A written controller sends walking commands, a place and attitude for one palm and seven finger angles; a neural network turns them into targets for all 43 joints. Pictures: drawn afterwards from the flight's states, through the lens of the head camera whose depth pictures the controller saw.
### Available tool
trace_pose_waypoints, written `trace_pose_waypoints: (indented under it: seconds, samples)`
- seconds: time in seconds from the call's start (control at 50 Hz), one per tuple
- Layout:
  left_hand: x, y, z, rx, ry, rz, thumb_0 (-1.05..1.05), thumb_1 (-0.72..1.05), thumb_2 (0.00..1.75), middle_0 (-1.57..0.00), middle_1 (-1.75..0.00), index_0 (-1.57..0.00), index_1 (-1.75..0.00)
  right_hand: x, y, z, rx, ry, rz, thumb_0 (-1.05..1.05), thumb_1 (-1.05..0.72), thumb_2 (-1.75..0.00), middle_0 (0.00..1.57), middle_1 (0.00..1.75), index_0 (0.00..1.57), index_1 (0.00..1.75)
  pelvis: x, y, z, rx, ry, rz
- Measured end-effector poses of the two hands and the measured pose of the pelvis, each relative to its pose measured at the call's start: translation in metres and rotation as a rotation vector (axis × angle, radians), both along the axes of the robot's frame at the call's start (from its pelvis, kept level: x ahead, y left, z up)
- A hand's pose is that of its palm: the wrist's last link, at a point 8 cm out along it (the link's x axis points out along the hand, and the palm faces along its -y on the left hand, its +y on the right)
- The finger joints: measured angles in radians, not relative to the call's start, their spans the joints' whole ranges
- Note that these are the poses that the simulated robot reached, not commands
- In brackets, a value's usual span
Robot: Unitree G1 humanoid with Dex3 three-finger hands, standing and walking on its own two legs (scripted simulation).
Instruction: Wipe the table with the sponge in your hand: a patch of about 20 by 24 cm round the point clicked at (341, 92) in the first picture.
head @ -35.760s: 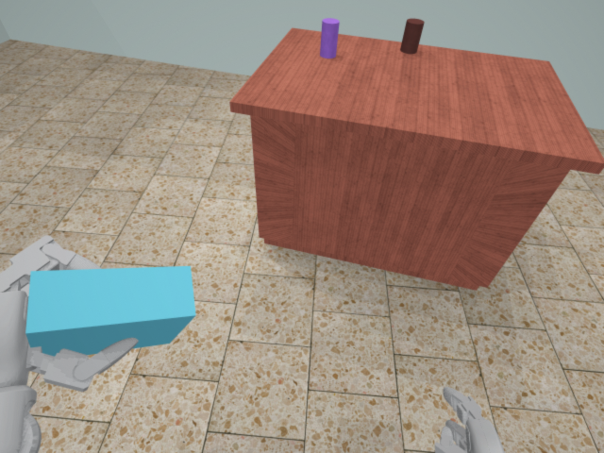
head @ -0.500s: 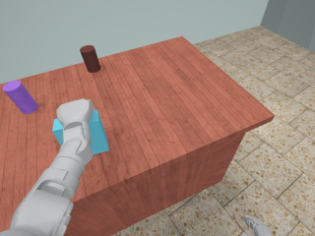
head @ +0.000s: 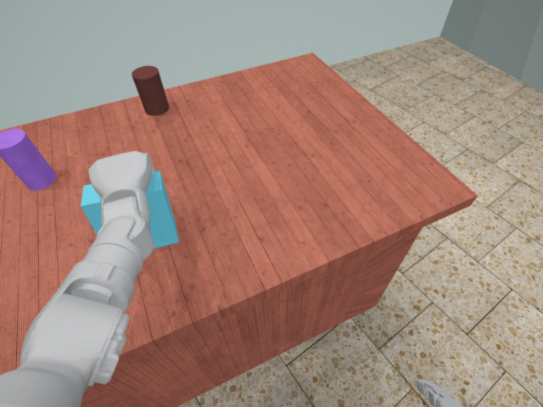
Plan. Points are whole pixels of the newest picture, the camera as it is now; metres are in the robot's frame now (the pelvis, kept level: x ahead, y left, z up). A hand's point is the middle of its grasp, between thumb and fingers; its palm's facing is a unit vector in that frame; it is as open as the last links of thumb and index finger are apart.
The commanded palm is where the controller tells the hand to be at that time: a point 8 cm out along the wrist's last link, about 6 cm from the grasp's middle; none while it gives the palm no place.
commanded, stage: wipe forward along the third lane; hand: left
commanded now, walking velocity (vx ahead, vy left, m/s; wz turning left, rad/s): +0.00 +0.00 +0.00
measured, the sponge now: (138, 224) +0.41 +0.25 +0.00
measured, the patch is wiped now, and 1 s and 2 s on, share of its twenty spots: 0.90 0.95 0.95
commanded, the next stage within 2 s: wipe back along the third lane in 0.28 s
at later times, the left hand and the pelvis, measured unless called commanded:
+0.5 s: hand (131, 180) +0.47 +0.26 +0.06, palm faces -0.11 +0.01 -0.99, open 9.7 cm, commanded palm +0.44 +0.25 +0.09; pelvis +0.00 +0.01 -0.01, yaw -1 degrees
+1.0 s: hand (134, 195) +0.44 +0.25 +0.06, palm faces -0.02 -0.03 -1.00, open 9.7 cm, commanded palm +0.40 +0.23 +0.09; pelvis +0.04 +0.02 +0.00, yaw +1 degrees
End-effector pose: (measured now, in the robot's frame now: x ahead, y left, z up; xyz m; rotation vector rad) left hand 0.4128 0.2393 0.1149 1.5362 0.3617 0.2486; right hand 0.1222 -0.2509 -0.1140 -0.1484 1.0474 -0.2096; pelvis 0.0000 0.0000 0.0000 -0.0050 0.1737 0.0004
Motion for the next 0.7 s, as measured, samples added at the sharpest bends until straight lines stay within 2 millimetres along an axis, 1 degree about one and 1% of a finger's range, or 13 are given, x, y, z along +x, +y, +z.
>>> trace_pose_waypoints:
  seconds: [0.12,0.22,0.36,0.48,0.54,0.6,0.64,0.7]
  samples:
    - [0.013,0.008,0.0,0.008,0.012,0.013,0.0,-0.54,1.13,-0.77,-1.38,-0.83,-1.35,-0.012,0.002,-0.002,-0.011,0.028,-0.012,0.0,-0.91,-0.9,0.2,0.3,0.2,0.3,-0.001,0.004,-0.001,-0.004,0.019,0.002]
    - [0.025,0.011,0.0,0.027,0.029,0.009,0.01,-0.54,1.13,-0.77,-1.37,-0.83,-1.35,-0.029,0.0,-0.007,-0.019,0.076,-0.032,0.0,-0.91,-0.9,0.2,0.3,0.2,0.3,-0.001,0.007,-0.003,-0.008,0.041,0.002]
    - [0.036,0.015,-0.001,0.025,0.039,0.018,0.01,-0.55,1.14,-0.78,-1.36,-0.83,-1.35,-0.056,-0.002,-0.013,-0.022,0.149,-0.065,0.0,-0.91,-0.9,0.2,0.3,0.2,0.3,0.002,0.009,-0.006,-0.012,0.065,-0.001]
    - [0.044,0.015,-0.002,0.04,0.04,0.017,0.01,-0.55,1.14,-0.78,-1.36,-0.83,-1.35,-0.073,-0.003,-0.015,-0.02,0.187,-0.089,0.0,-0.91,-0.9,0.2,0.3,0.2,0.3,0.004,0.009,-0.006,-0.015,0.08,-0.005]
    - [0.043,0.014,-0.003,0.048,0.031,0.012,0.01,-0.55,1.14,-0.78,-1.37,-0.82,-1.36,-0.075,-0.003,-0.016,-0.012,0.196,-0.094,0.0,-0.91,-0.9,0.2,0.3,0.2,0.3,0.006,0.01,-0.006,-0.016,0.079,-0.009]
    - [0.038,0.014,-0.003,0.044,0.011,0.01,0.01,-0.54,1.14,-0.76,-1.38,-0.81,-1.38,-0.071,-0.001,-0.016,-0.001,0.193,-0.093,0.0,-0.91,-0.9,0.2,0.3,0.2,0.3,0.01,0.01,-0.005,-0.017,0.073,-0.012]
    - [0.035,0.013,-0.004,0.043,-0.001,0.011,0.0,-0.53,1.13,-0.75,-1.4,-0.79,-1.39,-0.064,0.001,-0.016,0.006,0.183,-0.088,0.0,-0.91,-0.9,0.2,0.3,0.2,0.3,0.012,0.01,-0.004,-0.017,0.065,-0.01]
    - [0.03,0.013,-0.004,0.036,-0.014,0.016,-0.01,-0.51,1.13,-0.73,-1.42,-0.77,-1.41,-0.049,0.004,-0.014,0.016,0.158,-0.072,0.0,-0.91,-0.9,0.2,0.3,0.2,0.3,0.015,0.01,-0.003,-0.017,0.053,-0.007]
